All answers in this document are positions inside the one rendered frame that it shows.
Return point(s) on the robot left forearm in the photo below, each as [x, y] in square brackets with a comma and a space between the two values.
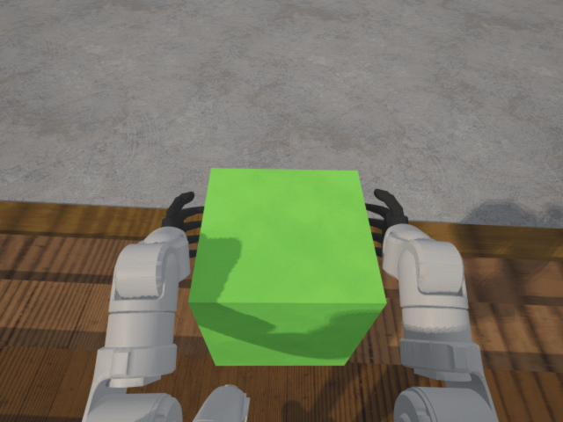
[139, 337]

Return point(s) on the carton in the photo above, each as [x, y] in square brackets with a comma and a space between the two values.
[286, 271]

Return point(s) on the left robot hand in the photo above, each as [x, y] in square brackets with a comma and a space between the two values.
[175, 217]

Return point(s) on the left robot upper arm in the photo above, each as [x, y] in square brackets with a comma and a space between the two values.
[146, 407]

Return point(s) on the right robot upper arm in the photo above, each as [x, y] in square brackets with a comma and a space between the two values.
[430, 404]

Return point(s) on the robot left thigh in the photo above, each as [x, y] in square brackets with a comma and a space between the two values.
[224, 404]

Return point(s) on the robot right forearm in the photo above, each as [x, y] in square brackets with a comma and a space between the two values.
[437, 339]

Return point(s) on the right robot hand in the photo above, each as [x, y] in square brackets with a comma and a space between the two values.
[392, 215]

